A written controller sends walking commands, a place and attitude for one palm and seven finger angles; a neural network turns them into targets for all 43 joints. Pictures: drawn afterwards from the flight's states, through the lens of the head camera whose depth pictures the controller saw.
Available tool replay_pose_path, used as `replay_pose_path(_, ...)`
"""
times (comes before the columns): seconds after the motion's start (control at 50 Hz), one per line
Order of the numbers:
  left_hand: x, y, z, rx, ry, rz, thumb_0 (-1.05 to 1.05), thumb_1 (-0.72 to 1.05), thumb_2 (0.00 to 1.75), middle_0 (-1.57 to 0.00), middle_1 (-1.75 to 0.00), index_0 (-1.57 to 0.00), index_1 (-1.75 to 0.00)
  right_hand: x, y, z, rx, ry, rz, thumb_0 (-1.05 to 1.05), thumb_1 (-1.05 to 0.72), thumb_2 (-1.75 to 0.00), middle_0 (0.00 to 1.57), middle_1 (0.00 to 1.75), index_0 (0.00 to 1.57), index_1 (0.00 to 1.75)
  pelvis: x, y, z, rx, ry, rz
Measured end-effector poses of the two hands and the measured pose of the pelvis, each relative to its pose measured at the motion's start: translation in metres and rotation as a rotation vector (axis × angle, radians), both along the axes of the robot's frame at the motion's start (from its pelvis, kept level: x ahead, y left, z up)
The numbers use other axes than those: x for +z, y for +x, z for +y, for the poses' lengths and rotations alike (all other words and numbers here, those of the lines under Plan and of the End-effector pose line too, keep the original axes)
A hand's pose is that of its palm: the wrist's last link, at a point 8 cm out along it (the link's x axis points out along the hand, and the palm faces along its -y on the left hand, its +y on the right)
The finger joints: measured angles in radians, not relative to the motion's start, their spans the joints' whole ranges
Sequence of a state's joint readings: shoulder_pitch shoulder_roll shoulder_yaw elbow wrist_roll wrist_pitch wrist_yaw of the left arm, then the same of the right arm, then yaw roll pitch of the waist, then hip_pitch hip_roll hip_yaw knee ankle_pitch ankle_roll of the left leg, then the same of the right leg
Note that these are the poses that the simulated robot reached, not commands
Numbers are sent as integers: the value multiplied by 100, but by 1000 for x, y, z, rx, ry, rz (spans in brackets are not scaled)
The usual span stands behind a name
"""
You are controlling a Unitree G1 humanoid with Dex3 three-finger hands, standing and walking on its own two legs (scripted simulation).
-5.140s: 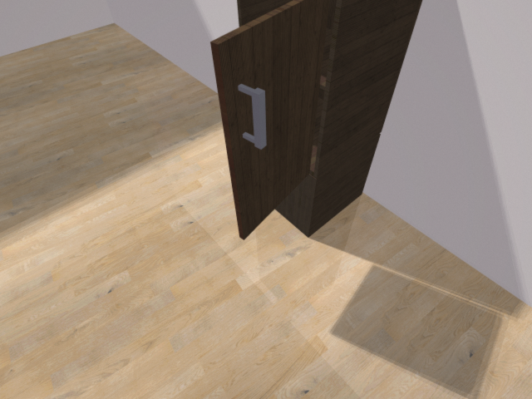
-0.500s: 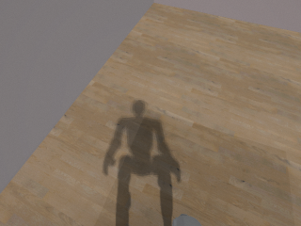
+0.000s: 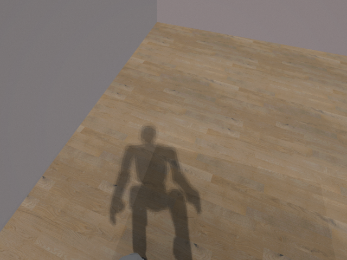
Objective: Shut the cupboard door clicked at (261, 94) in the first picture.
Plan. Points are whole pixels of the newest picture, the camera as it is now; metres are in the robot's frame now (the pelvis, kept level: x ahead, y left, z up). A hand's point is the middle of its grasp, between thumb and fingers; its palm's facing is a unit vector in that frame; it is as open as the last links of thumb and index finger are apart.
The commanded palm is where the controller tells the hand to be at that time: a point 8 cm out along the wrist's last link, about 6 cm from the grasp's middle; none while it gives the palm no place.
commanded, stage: walk to a spot facing it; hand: left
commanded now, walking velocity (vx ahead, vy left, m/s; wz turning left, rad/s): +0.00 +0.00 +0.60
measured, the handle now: out of the picture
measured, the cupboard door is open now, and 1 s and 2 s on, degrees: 100 100 100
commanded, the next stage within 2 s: none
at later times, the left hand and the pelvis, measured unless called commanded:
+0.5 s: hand (109, 248) +0.17 +0.17 -0.15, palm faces +0.27 -0.93 -0.23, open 7.4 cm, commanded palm none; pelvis +0.12 -0.04 +0.00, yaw +17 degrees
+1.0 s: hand out of the picture +0.11 +0.21 -0.16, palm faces +0.56 -0.79 -0.26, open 7.4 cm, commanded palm none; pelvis +0.16 -0.02 +0.00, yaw +34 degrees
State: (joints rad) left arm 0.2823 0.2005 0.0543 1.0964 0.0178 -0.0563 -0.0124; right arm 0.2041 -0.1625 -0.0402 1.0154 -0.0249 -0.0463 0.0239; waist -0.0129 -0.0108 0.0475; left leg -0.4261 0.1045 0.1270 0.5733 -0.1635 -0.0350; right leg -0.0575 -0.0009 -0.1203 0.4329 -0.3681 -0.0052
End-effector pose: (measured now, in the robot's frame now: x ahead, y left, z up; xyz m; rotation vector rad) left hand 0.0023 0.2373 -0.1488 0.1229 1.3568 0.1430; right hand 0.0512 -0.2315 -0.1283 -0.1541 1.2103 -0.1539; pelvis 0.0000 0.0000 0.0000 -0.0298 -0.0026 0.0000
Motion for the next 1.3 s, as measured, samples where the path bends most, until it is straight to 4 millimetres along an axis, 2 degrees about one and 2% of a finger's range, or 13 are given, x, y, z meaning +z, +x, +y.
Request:
replay_pose_path(0.04, -10, 7, 6, 14, -5, 38, 0, 92, 90, -20, -29, -20, -30, -5, 32, 7, 17, -14, -41, 0, -91, -89, 20, 30, 20, 30, -8, 20, 7, -3, 2, -4)
replay_pose_path(0.1, -12, 28, 9, 16, 0, 60, 0, 92, 90, -20, -29, -20, -30, -4, 58, 16, 24, -19, -52, 0, -91, -89, 20, 30, 20, 30, -8, 41, 11, 6, 16, -2)
replay_pose_path(0.28, 13, 133, -3, 80, 16, -150, 0, 91, 90, -19, -29, -19, -30, -5, 84, -3, 90, -29, 98, -1, -92, -89, 20, 30, 20, 30, 3, 78, -2, 123, 16, 21)
replay_pose_path(0.38, 21, 164, -15, 114, 72, -245, 0, 91, 90, -20, -29, -20, -30, -19, 109, -29, 117, -12, 134, 0, -91, -89, 20, 30, 20, 30, -5, 98, -26, 190, 39, 22)
replay_pose_path(0.48, 31, 154, -22, 184, 99, -225, 0, 90, 90, -20, -29, -20, -30, -11, 158, -45, 189, -25, 127, 0, -91, -89, 20, 30, 20, 30, 3, 115, -36, 282, 49, 18)
replay_pose_path(0.56, 31, 133, -26, 252, 96, -177, 0, 90, 90, -20, -29, -20, -30, 1, 204, -40, 272, -41, 85, 0, -91, -89, 20, 30, 20, 30, 9, 127, -38, 344, 64, 27)
replay_pose_path(0.64, 23, 102, -23, 333, 89, -118, 0, 91, 90, -20, -30, -20, -30, 7, 253, -19, 381, -55, 33, 0, -91, -90, 20, 30, 19, 30, 7, 134, -33, 401, 63, 31)
replay_pose_path(0.76, -5, 48, -6, 449, 72, -11, 0, 90, 90, -20, -30, -20, -30, 9, 316, 34, 531, -74, -107, 0, -91, -89, 20, 30, 20, 30, -12, 138, -13, 474, 37, 32)
replay_pose_path(0.86, 2, 42, 9, 515, 96, 7, 1, 91, 90, -20, -29, -20, -30, 18, 326, 53, 592, -81, -119, 0, -91, -89, 20, 30, 20, 30, -5, 143, -11, 524, 13, 28)
replay_pose_path(1.02, 24, 80, 9, 561, 139, -115, 0, 91, 90, -19, -29, -19, -30, 10, 325, 49, 641, -57, -18, 0, -90, -89, 20, 30, 20, 30, 5, 161, -23, 611, 2, 29)
replay_pose_path(1.14, 28, 106, -13, 588, 196, -188, 0, 91, 90, -20, -29, -20, -30, -17, 342, 29, 659, -31, 46, 0, -90, -89, 20, 30, 20, 30, -8, 184, -44, 693, 24, 40)
replay_pose_path(1.22, 33, 102, -38, 638, 184, -168, 0, 90, 90, -20, -29, -20, -30, -17, 359, 27, 698, -39, 72, 1, -91, -89, 20, 30, 20, 30, -2, 189, -49, 757, 38, 30)
replay_pose_path(1.3, 32, 91, -61, 701, 144, -135, 0, 90, 90, -20, -30, -20, -30, -7, 374, 40, 756, -40, 72, 1, -91, -89, 20, 30, 20, 30, 5, 195, -51, 817, 54, 39)
